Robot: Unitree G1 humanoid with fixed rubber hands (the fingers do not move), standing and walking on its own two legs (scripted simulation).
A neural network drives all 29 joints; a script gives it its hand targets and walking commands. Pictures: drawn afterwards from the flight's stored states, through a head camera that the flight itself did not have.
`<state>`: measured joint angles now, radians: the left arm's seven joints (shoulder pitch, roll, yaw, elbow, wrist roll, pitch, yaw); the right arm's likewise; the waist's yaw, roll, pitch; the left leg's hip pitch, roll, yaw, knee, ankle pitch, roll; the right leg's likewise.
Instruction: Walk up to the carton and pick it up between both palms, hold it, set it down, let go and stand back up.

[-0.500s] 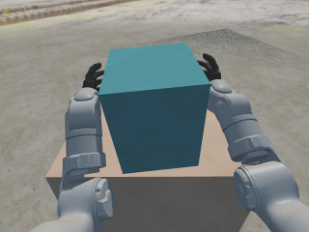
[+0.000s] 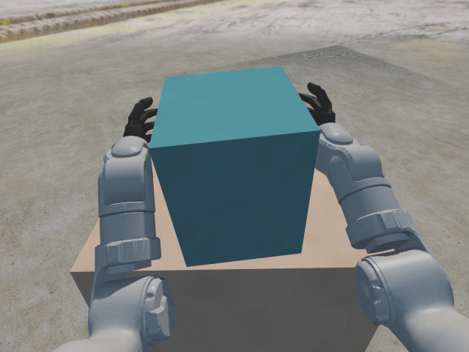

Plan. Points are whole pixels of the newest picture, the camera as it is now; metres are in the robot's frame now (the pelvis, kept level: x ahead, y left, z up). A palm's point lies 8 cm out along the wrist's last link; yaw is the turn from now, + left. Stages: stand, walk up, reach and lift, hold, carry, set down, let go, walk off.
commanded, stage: hold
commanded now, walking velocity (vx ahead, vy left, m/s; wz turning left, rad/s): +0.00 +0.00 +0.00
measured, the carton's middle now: (234, 166) +0.37 +0.00 +0.21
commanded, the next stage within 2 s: set down in 1.08 s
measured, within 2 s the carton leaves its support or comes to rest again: neither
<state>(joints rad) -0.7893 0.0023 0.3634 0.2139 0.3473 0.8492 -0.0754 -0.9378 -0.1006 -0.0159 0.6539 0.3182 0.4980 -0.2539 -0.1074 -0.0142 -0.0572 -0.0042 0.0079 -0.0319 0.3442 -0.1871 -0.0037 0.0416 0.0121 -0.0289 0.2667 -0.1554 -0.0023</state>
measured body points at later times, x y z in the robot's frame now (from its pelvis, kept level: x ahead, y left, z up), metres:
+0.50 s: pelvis +0.00 -0.01 +0.00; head -0.08 +0.01 +0.44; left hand +0.38 +0.15 +0.27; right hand +0.39 -0.14 +0.28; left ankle +0.01 +0.12 -0.75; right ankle +0.01 -0.12 -0.75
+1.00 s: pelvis +0.00 +0.00 +0.00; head -0.08 +0.01 +0.44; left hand +0.38 +0.15 +0.26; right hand +0.38 -0.15 +0.27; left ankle +0.01 +0.12 -0.75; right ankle +0.01 -0.12 -0.75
